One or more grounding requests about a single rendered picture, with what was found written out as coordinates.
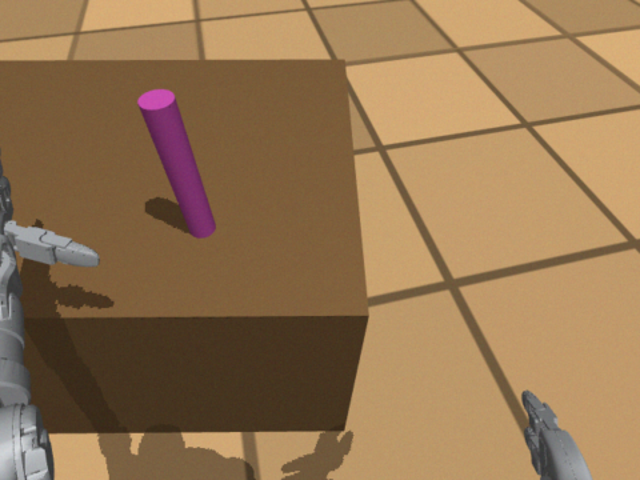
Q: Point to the can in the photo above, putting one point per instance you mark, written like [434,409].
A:
[164,122]

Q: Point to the left robot hand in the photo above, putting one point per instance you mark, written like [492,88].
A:
[39,244]

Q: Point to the right robot hand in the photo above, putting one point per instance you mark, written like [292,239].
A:
[554,453]

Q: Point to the left robot arm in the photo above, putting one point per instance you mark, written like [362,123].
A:
[25,448]

